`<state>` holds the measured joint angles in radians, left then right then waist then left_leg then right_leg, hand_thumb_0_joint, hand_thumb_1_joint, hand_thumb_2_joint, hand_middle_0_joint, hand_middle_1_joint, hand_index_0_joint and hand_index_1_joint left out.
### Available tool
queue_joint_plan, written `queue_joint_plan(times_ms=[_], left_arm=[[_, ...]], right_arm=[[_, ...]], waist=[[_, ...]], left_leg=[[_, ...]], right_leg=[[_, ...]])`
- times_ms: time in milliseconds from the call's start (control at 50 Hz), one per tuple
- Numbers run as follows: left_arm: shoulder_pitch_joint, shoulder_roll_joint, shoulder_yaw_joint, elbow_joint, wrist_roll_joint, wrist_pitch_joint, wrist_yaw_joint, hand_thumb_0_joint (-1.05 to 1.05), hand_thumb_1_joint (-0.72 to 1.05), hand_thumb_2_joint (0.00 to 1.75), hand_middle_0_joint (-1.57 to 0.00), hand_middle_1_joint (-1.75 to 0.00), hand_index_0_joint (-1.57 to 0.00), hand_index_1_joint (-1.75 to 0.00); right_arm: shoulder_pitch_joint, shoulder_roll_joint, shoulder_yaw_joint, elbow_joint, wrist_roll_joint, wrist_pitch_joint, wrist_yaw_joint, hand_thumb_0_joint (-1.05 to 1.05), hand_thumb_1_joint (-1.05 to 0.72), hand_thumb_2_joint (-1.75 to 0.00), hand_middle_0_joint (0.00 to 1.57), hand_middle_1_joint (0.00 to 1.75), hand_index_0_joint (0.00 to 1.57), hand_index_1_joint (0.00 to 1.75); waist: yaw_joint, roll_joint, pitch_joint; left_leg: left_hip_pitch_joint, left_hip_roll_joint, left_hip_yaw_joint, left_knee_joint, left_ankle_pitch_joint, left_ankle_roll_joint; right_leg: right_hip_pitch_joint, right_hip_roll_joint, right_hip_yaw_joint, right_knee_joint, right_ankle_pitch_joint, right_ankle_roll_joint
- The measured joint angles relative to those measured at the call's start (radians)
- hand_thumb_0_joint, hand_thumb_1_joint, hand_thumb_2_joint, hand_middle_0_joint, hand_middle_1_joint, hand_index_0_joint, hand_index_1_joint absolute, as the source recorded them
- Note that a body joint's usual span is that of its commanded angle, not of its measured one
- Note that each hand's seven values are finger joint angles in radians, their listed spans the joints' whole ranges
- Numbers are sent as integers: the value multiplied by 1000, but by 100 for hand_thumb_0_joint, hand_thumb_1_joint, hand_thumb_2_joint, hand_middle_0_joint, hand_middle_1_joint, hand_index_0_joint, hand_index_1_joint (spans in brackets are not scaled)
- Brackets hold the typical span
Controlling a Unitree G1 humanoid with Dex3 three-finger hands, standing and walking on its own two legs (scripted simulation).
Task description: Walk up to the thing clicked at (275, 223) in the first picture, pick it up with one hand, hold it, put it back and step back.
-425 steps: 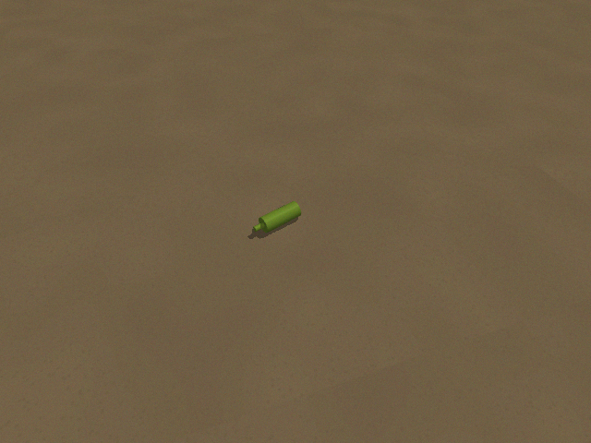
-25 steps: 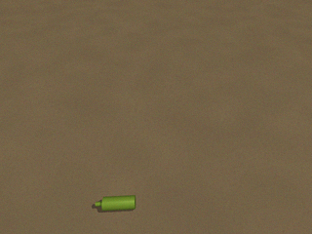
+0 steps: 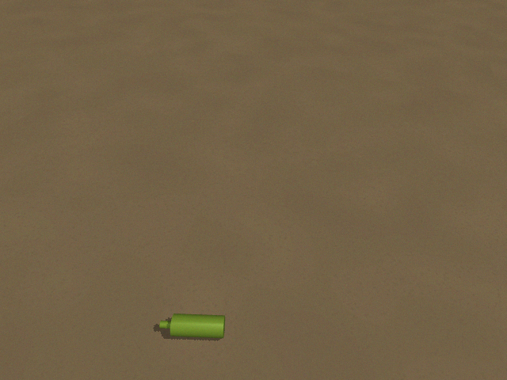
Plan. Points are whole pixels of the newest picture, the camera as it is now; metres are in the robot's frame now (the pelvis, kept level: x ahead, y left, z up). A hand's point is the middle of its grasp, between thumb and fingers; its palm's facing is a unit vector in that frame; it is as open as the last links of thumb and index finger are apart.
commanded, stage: walk up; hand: left
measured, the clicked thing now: (192, 325) +0.51 +0.21 -0.72
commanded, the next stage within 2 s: stand in 1.94 s
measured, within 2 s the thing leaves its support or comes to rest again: neither
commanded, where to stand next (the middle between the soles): +0.10 +0.00 m, yaw -2 degrees
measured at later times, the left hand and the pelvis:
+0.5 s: hand out of the picture +0.17 +0.23 -0.13, palm faces -0.04 -0.90 -0.44, open 7.4 cm; pelvis +0.06 -0.03 +0.00, yaw -1 degrees
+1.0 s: hand out of the picture +0.06 +0.31 -0.15, palm faces -0.10 -0.93 -0.37, open 7.4 cm; pelvis +0.01 +0.03 +0.01, yaw -2 degrees
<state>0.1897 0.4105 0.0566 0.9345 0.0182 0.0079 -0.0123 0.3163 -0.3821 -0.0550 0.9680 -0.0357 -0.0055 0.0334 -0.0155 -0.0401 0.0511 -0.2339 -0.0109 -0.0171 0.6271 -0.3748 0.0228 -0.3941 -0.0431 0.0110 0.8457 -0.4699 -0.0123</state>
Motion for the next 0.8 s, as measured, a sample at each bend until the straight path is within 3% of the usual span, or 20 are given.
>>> queue_joint_plan(times_ms=[80, 120, 200, 240, 300, 320, 420, 540, 600, 680, 720, 740, 760, 800], left_arm=[[40, 19, 0, 25, -3, -13, -21, 1, 90, 90, -20, -30, -20, -30], [54, 32, 3, 23, -3, -21, -29, 1, 90, 90, -20, -30, -20, -30], [76, 46, 4, 29, -4, -27, -33, 1, 90, 90, -20, -30, -20, -30], [76, 37, -1, 35, -6, -36, -22, 1, 90, 90, -20, -30, -20, -30], [57, 13, -3, 41, -9, -55, 5, 1, 90, 90, -20, -30, -20, -30], [39, -4, -5, 41, -7, -58, 14, 1, 90, 90, -20, -30, -20, -30], [-27, -59, -37, -1, -14, -55, 29, 1, 90, 90, -20, -30, -20, -30], [-88, -81, -42, -53, -4, -30, 37, 1, 90, 90, -21, -30, -21, -30], [-118, -74, -33, -80, 3, -17, 42, 0, 90, 90, -21, -30, -21, -30], [-147, -45, -27, -97, -1, -3, 44, 0, 90, 90, -21, -30, -21, -30], [-157, -18, -22, -93, -13, 5, 46, 0, 90, 90, -21, -30, -21, -30], [-155, -4, -16, -86, -20, 10, 51, 0, 90, 90, -20, -30, -21, -30], [-145, 1, -12, -74, -27, 15, 59, 0, 90, 90, -20, -30, -20, -30], [-121, -4, -8, -35, -28, 28, 73, 0, 90, 90, -20, -30, -20, -30]], right_arm=[[32, 4, 0, -32, 1, -30, 2, 1, -91, -90, 21, 30, 21, 30], [44, -2, -2, -44, 3, -42, 1, 1, -91, -90, 21, 30, 21, 30], [55, -21, -7, -62, 3, -36, -2, 1, -90, -90, 21, 30, 21, 30], [47, -38, -9, -68, 4, -19, -5, 1, -90, -90, 21, 30, 21, 30], [13, -60, -10, -72, 26, 11, -18, 1, -90, -90, 21, 30, 21, 30], [-11, -62, -11, -68, 38, 21, -26, 1, -91, -90, 21, 30, 21, 30], [-106, -35, 9, -82, 59, 53, -49, 1, -91, -90, 20, 30, 20, 30], [-167, -25, 20, -84, 62, 65, -54, 0, -91, -90, 21, 30, 20, 30], [-172, -21, 22, -73, 60, 63, -58, 0, -91, -90, 21, 30, 20, 30], [-153, -16, 20, -55, 41, 52, -52, 0, -91, -90, 21, 30, 21, 30], [-151, -4, 10, -43, 18, 53, -43, 0, -91, -90, 21, 30, 21, 30], [-153, 7, 8, -42, 4, 57, -36, 0, -91, -90, 21, 30, 21, 30], [-150, 9, 8, -47, -4, 63, -26, 0, -91, -90, 21, 30, 21, 30], [-145, 3, 3, -57, -8, 68, -13, 1, -91, -90, 21, 30, 21, 30]], waist=[[-25, 0, -12], [-24, -5, 0], [-20, -18, 12], [-17, -4, 22], [-6, 42, 53], [-3, 72, 74], [21, 101, 121], [29, 121, 119], [29, 112, 119], [16, 74, 110], [12, 19, 121], [20, -22, 131], [24, -36, 130], [-2, -10, 119]], left_leg=[[51, 21, -30, -110, 44, 28], [78, 27, -33, -152, 87, 13], [118, 26, -17, -173, 64, -15], [114, 30, -11, -132, 29, -32], [72, 51, -12, 21, -61, -43], [39, 63, -33, 103, -63, -29], [-111, -17, -108, 392, -192, 0], [-202, -43, -137, 517, -149, -31], [-195, -36, -103, 476, -135, -44], [-121, -6, -23, 240, -90, -42], [-82, -26, 11, 158, -49, -14], [-72, -46, 36, 150, -42, 1], [-70, -44, 51, 151, -38, 12], [-79, -15, 34, 150, -28, 26]], right_leg=[[-60, 45, 10, 118, 59, -5], [-75, 40, 14, 101, 92, 2], [-69, 10, 5, -26, 135, 23], [-39, 6, -14, -124, 163, 25], [29, 32, -40, -256, 296, 6], [30, 48, -52, -239, 282, -3], [31, 27, -39, -222, 255, -14], [-2, 9, -33, -201, 254, -6], [-24, 0, -39, -181, 255, 0], [-59, -21, -60, -130, 243, 19], [-79, -51, -44, -82, 230, 37], [-85, -65, -15, -66, 229, 27], [-96, -47, 13, -36, 142, 17], [-116, 35, 48, 116, -35, 4]])
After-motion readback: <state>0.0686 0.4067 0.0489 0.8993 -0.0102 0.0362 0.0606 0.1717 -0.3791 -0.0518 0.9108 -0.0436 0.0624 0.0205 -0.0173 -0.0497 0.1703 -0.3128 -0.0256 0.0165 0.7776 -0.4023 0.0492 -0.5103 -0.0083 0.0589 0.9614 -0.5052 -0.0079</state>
